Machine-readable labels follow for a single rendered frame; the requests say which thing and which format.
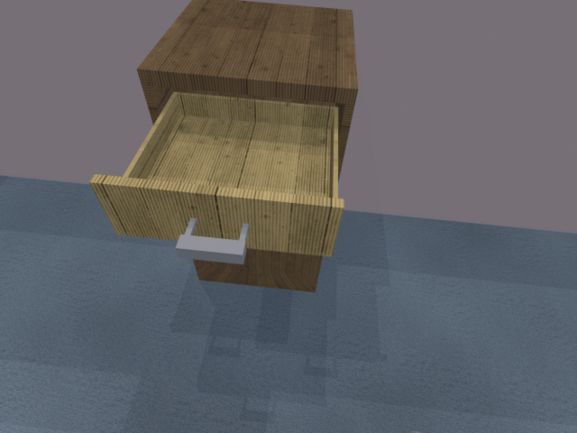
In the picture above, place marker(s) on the handle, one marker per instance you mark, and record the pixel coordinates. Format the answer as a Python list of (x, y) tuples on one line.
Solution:
[(211, 249)]

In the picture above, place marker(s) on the drawer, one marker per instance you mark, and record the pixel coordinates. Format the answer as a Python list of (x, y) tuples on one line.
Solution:
[(229, 161)]

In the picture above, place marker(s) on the cabinet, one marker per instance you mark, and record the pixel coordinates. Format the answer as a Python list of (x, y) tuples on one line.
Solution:
[(285, 53)]

